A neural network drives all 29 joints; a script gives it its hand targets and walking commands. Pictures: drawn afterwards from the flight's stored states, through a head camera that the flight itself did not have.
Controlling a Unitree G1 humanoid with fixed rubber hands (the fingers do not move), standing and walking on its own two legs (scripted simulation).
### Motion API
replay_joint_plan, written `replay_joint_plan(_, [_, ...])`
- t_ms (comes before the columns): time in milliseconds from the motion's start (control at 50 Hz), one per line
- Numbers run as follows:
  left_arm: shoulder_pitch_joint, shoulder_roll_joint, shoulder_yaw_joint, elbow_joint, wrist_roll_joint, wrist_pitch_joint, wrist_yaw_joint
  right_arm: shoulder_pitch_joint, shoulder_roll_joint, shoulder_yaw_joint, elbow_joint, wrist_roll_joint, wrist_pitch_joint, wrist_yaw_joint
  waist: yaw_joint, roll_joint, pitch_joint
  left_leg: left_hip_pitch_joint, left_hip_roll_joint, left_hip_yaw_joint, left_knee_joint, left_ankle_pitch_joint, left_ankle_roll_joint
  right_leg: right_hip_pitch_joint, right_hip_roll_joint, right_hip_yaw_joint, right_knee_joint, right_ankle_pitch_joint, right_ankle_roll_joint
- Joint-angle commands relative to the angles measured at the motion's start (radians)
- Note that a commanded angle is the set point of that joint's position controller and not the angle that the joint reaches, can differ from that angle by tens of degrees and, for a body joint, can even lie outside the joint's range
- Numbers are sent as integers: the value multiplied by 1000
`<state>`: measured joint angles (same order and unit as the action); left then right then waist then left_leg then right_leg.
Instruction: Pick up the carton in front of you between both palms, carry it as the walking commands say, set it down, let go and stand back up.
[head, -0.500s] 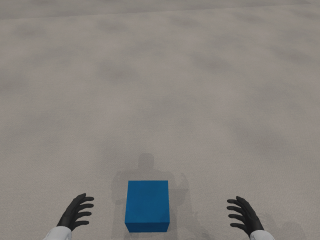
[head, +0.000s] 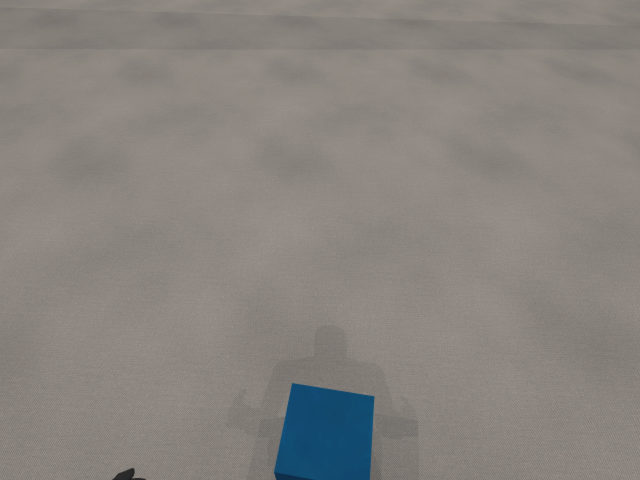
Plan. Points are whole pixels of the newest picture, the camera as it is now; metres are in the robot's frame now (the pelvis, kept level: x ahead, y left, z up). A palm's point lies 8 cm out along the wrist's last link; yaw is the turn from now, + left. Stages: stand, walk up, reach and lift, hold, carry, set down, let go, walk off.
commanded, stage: stand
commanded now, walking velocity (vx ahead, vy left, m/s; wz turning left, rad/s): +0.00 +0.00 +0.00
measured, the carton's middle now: (325, 446) +0.32 +0.00 -0.62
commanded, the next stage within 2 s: none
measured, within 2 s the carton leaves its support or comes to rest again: neither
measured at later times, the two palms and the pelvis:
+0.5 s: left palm out of the picture +0.01 +0.28 -0.11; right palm out of the picture +0.08 -0.25 -0.11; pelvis -0.01 +0.00 +0.00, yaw +3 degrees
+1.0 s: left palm out of the picture -0.05 +0.27 -0.12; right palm out of the picture +0.05 -0.26 -0.11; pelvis -0.02 +0.00 +0.01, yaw +5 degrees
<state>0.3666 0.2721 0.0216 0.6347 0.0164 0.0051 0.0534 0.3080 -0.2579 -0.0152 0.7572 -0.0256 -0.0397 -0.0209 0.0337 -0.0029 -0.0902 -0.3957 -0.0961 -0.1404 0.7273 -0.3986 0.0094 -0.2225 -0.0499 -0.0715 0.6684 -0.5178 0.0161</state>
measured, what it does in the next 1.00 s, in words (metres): stands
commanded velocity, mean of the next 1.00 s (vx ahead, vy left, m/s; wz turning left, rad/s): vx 0.00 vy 0.00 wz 0.00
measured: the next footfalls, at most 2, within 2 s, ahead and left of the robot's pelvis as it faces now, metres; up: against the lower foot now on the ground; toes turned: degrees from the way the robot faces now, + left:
none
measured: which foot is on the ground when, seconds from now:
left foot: down 0.00-1.00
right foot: down 0.00-1.00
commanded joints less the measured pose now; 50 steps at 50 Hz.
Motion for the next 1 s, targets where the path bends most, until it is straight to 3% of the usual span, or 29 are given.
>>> replay_joint_plan(0, [40, 128, 30, -55, -2, -5, 8, 39, -117, -26, -47, 3, 0, -7, -9, -9, 13, 4, 78, -29, -48, 507, 28, 26, -56, 14, -56, 497, -19])
replay_joint_plan(620, [103, 128, 17, 100, 0, 36, 2, 42, -135, -7, 19, 6, 42, -21, -6, 32, 92, -23, 67, -118, -114, 430, 52, 87, -41, -33, -122, 268, -44])
replay_joint_plan(800, [98, 126, 15, 154, 2, 36, 0, 49, -119, -2, 54, 11, 46, -22, -13, -10, 118, -16, 52, -56, -90, 409, 39, 106, -80, -30, -161, 354, -64])
replay_joint_plan(940, [125, 100, 14, 199, -1, 41, -5, 46, -134, -4, 75, 8, 49, -26, -4, 69, 116, -15, 92, -177, -171, 417, 69, 105, -16, -37, -130, 197, -47])
replay_joint_plan(980, [131, 92, 12, 215, -1, 38, -7, 40, -131, -3, 81, 9, 50, -28, -2, 68, 117, -23, 94, -186, -181, 394, 70, 116, -17, -27, -146, 197, -47])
